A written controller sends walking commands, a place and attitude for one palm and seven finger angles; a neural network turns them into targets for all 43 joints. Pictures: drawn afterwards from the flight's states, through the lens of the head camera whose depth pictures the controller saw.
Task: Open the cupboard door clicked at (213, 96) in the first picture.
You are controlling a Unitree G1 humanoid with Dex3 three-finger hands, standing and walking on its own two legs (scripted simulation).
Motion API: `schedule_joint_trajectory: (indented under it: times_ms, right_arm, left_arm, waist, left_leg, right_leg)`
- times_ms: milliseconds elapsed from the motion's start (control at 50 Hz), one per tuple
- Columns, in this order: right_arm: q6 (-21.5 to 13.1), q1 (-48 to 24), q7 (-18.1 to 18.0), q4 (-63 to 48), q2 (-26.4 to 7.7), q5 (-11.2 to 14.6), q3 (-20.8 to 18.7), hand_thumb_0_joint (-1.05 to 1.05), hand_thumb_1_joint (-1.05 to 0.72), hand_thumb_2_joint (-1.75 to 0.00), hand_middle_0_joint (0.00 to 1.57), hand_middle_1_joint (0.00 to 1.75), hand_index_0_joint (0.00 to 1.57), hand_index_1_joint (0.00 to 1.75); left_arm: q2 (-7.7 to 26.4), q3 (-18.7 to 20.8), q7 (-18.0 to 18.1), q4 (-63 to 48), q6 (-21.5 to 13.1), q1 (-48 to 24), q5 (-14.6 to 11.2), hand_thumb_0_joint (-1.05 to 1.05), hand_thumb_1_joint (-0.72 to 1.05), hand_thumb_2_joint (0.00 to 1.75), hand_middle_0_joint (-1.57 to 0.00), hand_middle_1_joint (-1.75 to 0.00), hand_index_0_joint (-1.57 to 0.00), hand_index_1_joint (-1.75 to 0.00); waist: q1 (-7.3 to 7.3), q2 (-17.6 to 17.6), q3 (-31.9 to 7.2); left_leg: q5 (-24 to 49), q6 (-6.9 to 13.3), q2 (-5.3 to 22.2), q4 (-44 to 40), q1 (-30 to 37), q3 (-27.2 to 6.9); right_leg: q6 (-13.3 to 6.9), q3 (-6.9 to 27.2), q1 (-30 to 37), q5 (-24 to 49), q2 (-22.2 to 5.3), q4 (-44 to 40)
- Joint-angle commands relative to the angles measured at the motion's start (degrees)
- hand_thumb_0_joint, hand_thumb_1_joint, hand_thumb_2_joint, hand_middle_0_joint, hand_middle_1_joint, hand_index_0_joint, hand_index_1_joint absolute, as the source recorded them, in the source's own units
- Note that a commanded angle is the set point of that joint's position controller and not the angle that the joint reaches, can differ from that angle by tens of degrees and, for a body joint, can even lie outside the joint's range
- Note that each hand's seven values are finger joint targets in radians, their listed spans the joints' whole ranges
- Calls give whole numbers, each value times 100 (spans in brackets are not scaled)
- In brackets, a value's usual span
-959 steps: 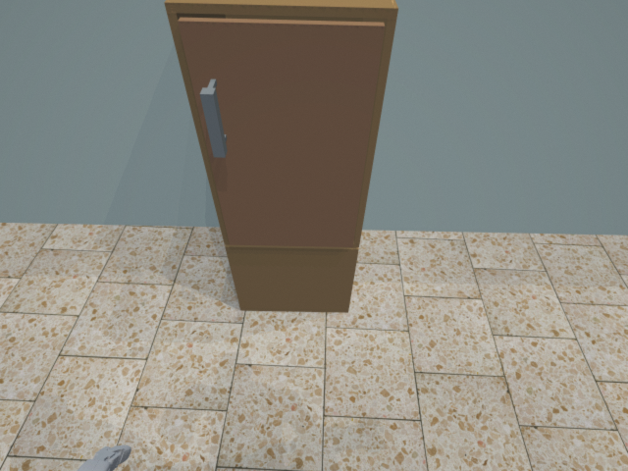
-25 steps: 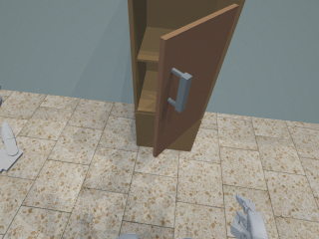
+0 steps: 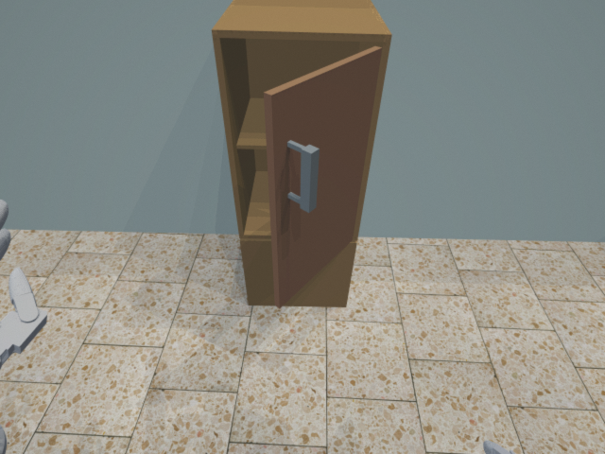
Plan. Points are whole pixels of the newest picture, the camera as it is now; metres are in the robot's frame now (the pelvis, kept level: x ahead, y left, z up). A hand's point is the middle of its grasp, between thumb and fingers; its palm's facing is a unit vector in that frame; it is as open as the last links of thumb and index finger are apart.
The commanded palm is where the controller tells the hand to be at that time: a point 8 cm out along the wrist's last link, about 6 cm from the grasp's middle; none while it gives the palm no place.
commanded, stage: stop stepping back and stand still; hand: left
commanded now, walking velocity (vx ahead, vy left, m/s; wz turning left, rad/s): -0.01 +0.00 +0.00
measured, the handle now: (300, 176) +0.61 +0.04 +0.07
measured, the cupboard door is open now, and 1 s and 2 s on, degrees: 51 51 51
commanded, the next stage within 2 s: let the arm hang, fingers relaxed in 0.62 s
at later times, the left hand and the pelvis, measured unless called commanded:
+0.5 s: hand (15, 354) +0.17 +0.28 +0.16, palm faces +0.41 -0.80 -0.44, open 7.4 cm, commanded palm +0.11 +0.32 +0.19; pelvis -0.04 +0.02 +0.01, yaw -1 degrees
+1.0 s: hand out of the picture +0.02 +0.19 -0.15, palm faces -0.04 -0.98 -0.19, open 7.4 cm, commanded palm none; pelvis -0.05 +0.02 +0.00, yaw +1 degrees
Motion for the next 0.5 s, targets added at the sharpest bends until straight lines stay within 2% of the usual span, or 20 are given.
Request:
schedule_joint_trajectory:
  times_ms: [0, 20, 60, 100, 120, 140, 160, 220, 280, 320, 360, 400, 480]
  right_arm:
    - [-405, -893, -14, -1096, -513, -66, -37, 0, -90, -90, 20, 30, 20, 30]
    - [-412, -978, 12, -1137, -479, -53, -29, 0, -90, -90, 20, 30, 20, 30]
    - [-454, -1056, 49, -1221, -466, -55, -48, 0, -90, -90, 20, 30, 20, 30]
    - [-446, -1012, 115, -1280, -425, -60, -93, 0, -90, -90, 20, 30, 20, 30]
    - [-431, -1002, 143, -1280, -360, -51, -89, 0, -90, -90, 20, 30, 20, 30]
    - [-417, -973, 158, -1289, -355, -59, -89, 0, -90, -90, 20, 30, 20, 30]
    - [-409, -956, 162, -1289, -346, -63, -85, 0, -90, -90, 20, 30, 20, 30]
    - [-396, -936, 107, -1291, -368, -83, -60, 0, -90, -90, 20, 30, 20, 30]
    - [-411, -887, 55, -1241, -415, -68, -54, 0, -90, -90, 20, 30, 20, 30]
    - [-463, -915, 15, -1227, -414, -67, -31, 0, -90, -90, 20, 30, 20, 30]
    - [-468, -949, 13, -1240, -432, -51, -39, 0, -90, -90, 20, 30, 20, 30]
    - [-500, -1028, 5, -1262, -448, -60, -37, 0, -90, -90, 20, 30, 20, 30]
    - [-485, -1089, 20, -1331, -412, -84, -15, 0, -90, -90, 20, 30, 20, 30]
  left_arm:
    - [1424, 738, 11, -1460, -407, -386, 29, 0, 90, 90, -20, -30, -20, -30]
    - [1281, 648, -9, -1542, -412, -362, 27, 0, 90, 90, -20, -30, -20, -30]
    - [1299, 759, 4, -1791, -448, -183, 28, 0, 90, 90, -20, -30, -20, -30]
    - [1431, 978, 25, -1987, -491, 221, -12, 0, 90, 90, -20, -30, -20, -30]
    - [1342, 946, 28, -1970, -501, 362, -30, 0, 90, 90, -20, -30, -20, -30]
    - [1310, 954, 35, -2003, -512, 416, -43, 0, 90, 90, -20, -30, -20, -30]
    - [1297, 977, 43, -1976, -517, 488, -45, 0, 90, 90, -20, -30, -20, -30]
    - [1253, 970, 37, -1807, -518, 518, -49, 0, 90, 90, -20, -30, -20, -30]
    - [1128, 798, 6, -1519, -462, 206, -40, 0, 90, 90, -20, -30, -20, -30]
    - [1007, 608, -15, -1336, -416, 78, -29, 0, 90, 90, -20, -30, -20, -30]
    - [907, 490, -31, -1254, -364, 79, -20, 0, 90, 90, -20, -30, -20, -30]
    - [997, 516, -31, -1368, -331, 14, -13, 0, 90, 90, -20, -30, -20, -30]
    - [1042, 552, -8, -1720, -306, 53, 9, 0, 90, 90, -20, -30, -20, -30]
  waist:
    - [23, 622, 311]
    - [32, 504, 344]
    - [32, 236, 395]
    - [25, 8, 238]
    - [-1, 3, 222]
    - [-7, 86, 232]
    - [-12, 265, 224]
    - [-3, 746, 94]
    - [-5, 718, 60]
    - [-12, 634, 163]
    - [-3, 388, 141]
    - [11, 333, 115]
    - [30, 331, -12]
  left_leg:
    - [1501, 523, 1002, -844, 564, -1299]
    - [1066, 464, 1017, -967, 204, -1264]
    - [338, 249, 720, -858, -129, -870]
    - [323, 45, 386, -356, 7, -468]
    - [350, -20, 296, -134, 65, -342]
    - [396, -69, 264, -98, 132, -322]
    - [518, -86, 279, -211, 291, -336]
    - [1278, -32, 577, -762, 789, -578]
    - [1322, 19, 792, -1115, 834, -759]
    - [763, 20, 826, -1327, 737, -811]
    - [342, 20, 801, -1423, 722, -791]
    - [97, -13, 741, -1511, 742, -773]
    - [196, -58, 619, -1441, 785, -654]
  right_leg:
    - [370, 195, -1055, 1746, -244, -178]
    - [337, 212, -748, 1326, -208, -351]
    - [196, 509, -500, 1231, -333, -916]
    - [-18, 989, -551, 1226, -707, -1347]
    - [-145, 1229, -637, 1201, -901, -1511]
    - [-226, 1280, -703, 1294, -985, -1568]
    - [-227, 1193, -760, 1451, -941, -1525]
    - [81, 624, -821, 1766, -403, -1143]
    - [243, 324, -712, 1634, -121, -998]
    - [275, 265, -698, 1395, -114, -1081]
    - [273, 288, -655, 1305, -122, -1207]
    - [263, 283, -663, 1168, -148, -1342]
    - [223, 332, -588, 1204, -181, -1475]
